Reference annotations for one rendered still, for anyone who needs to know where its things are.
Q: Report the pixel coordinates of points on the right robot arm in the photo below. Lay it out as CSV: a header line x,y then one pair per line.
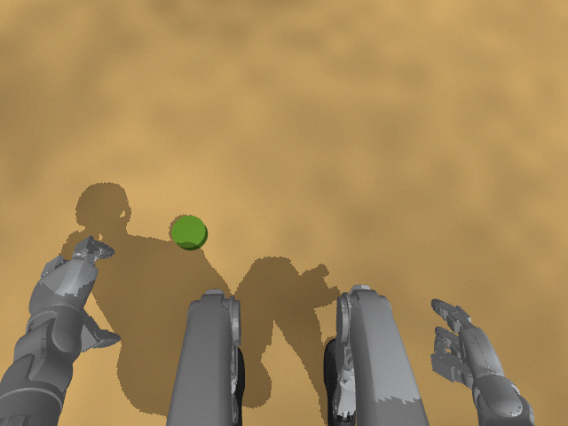
x,y
499,403

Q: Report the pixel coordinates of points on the right robot foot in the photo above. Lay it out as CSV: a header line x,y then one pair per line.
x,y
330,381

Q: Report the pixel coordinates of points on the tin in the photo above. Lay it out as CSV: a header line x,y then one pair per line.
x,y
190,233

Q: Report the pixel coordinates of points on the right robot hand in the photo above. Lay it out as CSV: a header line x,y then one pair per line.
x,y
472,354

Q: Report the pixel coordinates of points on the left robot hand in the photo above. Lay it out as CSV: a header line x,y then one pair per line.
x,y
69,283

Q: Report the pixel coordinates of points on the left robot arm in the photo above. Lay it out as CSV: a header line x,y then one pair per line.
x,y
33,388

